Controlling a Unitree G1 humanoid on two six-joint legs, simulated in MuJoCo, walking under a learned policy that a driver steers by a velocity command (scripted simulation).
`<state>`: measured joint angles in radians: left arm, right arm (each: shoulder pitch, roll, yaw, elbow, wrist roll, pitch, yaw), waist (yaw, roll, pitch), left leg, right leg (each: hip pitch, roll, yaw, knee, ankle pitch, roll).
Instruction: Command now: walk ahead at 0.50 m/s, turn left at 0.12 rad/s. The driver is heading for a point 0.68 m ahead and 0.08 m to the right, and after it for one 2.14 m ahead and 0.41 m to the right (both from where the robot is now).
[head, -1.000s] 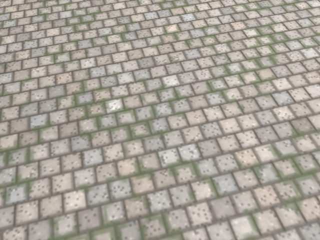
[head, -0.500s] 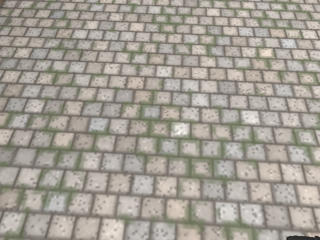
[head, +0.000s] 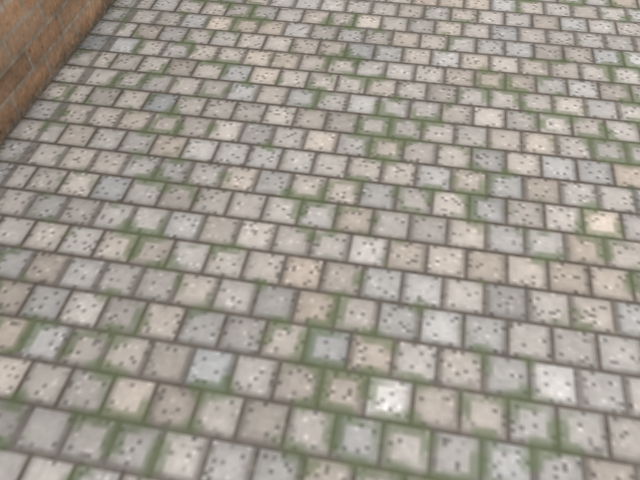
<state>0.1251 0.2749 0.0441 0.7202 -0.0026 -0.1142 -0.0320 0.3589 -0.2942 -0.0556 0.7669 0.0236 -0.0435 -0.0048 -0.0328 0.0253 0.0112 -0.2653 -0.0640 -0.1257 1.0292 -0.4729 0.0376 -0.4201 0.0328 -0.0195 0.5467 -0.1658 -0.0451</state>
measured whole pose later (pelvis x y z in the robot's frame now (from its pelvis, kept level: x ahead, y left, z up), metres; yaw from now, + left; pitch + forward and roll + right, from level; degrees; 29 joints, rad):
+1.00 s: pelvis +0.55 -0.01 -0.01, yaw -14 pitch +2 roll +1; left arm 0.09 0.28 0.06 0.69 -0.02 -0.04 -0.05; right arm 0.31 -0.29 -0.07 0.87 0.00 -0.04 -0.02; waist -0.04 -0.01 0.05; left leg -0.01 0.07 0.20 0.68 -0.50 -0.03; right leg -0.52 0.02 -0.05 0.62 -0.15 -0.11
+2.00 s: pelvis +1.09 -0.19 +0.00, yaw -24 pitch +2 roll +2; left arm 0.03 0.25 0.03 0.66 -0.01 -0.09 -0.04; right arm 0.40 -0.30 -0.05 0.91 0.02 -0.05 0.00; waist -0.09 -0.02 0.01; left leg 0.05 -0.02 0.01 0.34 -0.42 0.01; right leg -0.48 -0.02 -0.01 0.48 -0.03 -0.06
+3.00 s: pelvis +1.63 -0.35 +0.01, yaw -2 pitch +2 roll +1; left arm 0.05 0.28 0.04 0.73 0.00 -0.11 -0.03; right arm 0.36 -0.29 -0.07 0.77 0.02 -0.04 -0.01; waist -0.08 -0.03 0.01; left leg -0.03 -0.10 -0.15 0.38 -0.37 0.06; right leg -0.53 -0.02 0.04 0.49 0.03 0.01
